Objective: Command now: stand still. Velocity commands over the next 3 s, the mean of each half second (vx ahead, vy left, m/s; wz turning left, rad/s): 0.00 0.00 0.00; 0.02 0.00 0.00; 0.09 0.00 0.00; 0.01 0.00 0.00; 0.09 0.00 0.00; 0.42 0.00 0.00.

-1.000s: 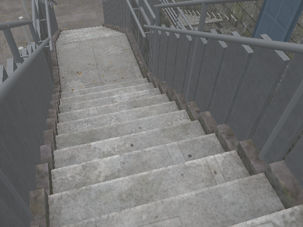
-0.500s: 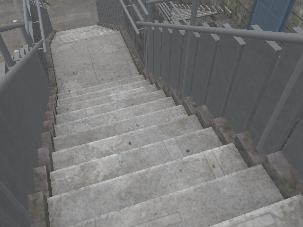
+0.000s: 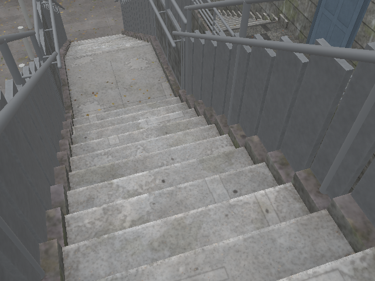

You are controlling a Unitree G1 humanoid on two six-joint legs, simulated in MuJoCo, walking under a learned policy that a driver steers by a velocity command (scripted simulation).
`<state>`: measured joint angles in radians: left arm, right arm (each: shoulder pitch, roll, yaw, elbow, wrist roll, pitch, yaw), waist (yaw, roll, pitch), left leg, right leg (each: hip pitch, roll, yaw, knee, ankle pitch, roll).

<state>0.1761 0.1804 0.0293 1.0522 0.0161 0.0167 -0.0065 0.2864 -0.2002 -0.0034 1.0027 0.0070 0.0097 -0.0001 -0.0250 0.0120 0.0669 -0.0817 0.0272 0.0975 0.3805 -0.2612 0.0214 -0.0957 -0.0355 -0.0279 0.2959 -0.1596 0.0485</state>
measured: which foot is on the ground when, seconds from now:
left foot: down 0.00-1.00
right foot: down 0.00-1.00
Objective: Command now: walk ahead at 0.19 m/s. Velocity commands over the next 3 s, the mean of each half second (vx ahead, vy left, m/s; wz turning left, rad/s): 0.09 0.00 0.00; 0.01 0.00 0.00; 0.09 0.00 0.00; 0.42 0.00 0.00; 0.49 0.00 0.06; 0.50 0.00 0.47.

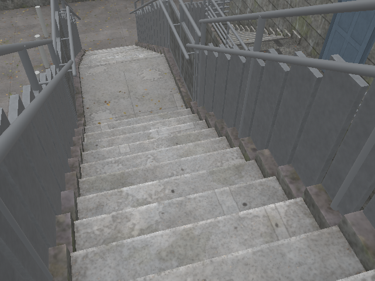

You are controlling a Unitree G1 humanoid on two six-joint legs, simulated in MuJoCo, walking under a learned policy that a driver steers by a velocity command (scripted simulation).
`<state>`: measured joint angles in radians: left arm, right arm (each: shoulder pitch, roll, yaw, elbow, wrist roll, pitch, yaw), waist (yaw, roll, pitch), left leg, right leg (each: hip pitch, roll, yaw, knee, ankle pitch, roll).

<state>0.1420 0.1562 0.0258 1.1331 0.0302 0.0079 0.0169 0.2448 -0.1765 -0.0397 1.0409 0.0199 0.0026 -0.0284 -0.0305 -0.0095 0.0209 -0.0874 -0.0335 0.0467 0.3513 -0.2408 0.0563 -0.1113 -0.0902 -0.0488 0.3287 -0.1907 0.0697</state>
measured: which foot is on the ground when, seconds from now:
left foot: down 0.00-1.00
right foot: down 0.00-1.00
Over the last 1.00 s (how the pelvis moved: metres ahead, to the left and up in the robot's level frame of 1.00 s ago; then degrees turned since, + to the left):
0.00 0.01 0.00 3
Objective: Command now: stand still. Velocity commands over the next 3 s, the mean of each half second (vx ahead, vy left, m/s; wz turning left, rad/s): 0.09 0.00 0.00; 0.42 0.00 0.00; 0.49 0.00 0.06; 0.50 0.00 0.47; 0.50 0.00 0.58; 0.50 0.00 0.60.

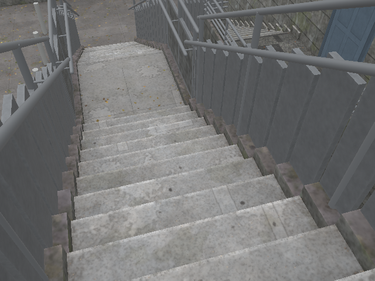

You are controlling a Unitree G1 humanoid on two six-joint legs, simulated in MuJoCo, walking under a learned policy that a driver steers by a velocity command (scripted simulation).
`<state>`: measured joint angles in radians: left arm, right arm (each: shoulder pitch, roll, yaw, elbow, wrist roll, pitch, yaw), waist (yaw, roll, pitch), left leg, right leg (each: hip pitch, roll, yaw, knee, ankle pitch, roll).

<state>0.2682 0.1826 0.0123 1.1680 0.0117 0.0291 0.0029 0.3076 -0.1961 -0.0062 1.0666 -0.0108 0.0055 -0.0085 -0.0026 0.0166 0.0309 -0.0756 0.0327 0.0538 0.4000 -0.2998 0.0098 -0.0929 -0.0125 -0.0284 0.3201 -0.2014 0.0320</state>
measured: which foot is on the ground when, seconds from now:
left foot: down 0.00-0.66, up 0.68-1.00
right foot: down 0.00-0.34, up 0.36-0.64, down 0.66-1.00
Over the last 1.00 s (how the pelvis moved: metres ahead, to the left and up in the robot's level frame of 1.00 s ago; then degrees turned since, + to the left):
0.02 -0.02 0.00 -2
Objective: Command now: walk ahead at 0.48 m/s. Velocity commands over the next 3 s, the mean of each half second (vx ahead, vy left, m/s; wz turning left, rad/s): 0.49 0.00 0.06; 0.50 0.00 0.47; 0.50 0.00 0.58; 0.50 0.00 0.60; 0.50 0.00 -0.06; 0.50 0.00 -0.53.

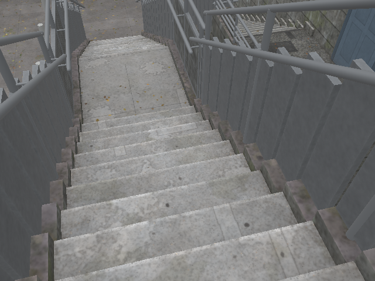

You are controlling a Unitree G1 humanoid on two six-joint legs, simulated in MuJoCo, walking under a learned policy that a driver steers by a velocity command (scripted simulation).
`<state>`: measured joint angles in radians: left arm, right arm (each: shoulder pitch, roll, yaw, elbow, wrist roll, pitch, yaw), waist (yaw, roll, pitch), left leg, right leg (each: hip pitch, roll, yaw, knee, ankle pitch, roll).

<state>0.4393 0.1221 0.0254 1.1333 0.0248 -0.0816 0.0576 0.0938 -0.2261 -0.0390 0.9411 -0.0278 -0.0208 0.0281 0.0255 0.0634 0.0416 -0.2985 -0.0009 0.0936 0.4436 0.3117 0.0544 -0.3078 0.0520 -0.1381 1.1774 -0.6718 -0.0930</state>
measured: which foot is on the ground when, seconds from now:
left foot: up 0.00-0.00, down 0.02-0.50, up 0.52-1.00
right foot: down 0.00-0.00, up 0.02-0.48, down 0.50-1.00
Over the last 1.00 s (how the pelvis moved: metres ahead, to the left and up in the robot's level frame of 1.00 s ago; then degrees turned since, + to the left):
0.24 -0.05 -0.11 0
